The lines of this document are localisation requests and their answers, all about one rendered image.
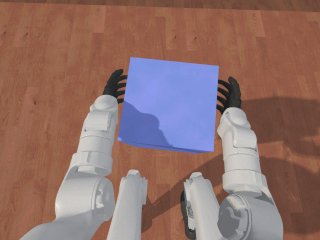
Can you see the robot left upper arm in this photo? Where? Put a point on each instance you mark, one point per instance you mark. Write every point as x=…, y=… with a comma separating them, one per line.
x=82, y=205

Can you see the robot right upper arm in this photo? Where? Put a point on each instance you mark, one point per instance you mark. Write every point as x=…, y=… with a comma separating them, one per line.
x=242, y=217

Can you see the robot right forearm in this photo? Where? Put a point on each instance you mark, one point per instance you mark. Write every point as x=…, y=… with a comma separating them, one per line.
x=241, y=157

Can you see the robot left forearm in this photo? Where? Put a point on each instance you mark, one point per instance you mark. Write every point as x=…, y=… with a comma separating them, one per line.
x=93, y=157

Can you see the right robot hand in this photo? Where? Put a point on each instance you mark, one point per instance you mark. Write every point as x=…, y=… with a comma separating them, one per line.
x=233, y=95

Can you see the robot right thigh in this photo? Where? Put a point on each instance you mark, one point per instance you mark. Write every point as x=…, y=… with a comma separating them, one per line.
x=200, y=197

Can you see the carton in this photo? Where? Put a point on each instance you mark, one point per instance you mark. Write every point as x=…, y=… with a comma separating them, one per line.
x=169, y=105

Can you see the left robot hand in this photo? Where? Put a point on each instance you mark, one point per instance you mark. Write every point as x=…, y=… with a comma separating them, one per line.
x=112, y=85

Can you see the robot right foot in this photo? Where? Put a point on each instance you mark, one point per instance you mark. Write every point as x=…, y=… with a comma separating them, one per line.
x=190, y=233

